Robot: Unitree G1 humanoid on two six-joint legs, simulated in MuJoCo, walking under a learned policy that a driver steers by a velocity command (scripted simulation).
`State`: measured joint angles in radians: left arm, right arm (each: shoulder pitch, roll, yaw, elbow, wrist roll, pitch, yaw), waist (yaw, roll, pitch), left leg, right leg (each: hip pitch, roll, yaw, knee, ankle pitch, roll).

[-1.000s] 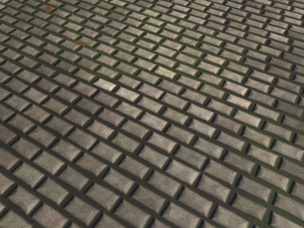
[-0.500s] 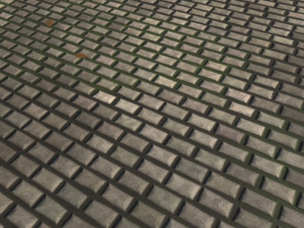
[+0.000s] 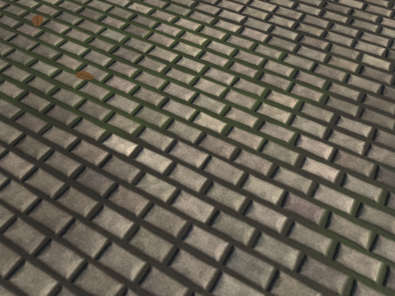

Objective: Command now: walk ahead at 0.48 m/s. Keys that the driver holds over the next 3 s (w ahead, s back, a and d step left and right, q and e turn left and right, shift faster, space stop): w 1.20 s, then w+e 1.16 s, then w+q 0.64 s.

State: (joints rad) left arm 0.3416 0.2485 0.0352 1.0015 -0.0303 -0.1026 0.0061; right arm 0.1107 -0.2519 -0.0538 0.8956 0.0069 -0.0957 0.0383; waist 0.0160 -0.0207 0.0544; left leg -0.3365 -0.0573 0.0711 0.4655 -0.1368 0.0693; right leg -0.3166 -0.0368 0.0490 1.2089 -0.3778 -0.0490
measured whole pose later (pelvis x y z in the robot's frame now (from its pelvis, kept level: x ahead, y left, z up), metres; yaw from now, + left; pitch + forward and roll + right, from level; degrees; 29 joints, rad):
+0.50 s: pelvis +0.29 -0.07 +0.00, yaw +0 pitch +1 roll +1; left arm 0.11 0.25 0.05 0.86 0.00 -0.10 -0.03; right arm 0.32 -0.28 -0.04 1.00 0.03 -0.09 0.00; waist -0.02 0.02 0.04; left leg -0.30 0.01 -0.04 1.11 -0.43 0.04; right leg -0.40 0.00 -0.05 0.53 -0.15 -0.06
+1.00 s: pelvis +0.57 -0.02 -0.01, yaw +1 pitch +2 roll -1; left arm 0.38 0.26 0.05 1.01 -0.01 -0.06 0.01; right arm 0.02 -0.25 -0.05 0.86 0.01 -0.10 0.04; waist 0.05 -0.01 0.03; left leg -0.48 0.00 0.05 0.56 -0.11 0.06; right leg -0.07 -0.01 0.00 0.75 -0.48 -0.02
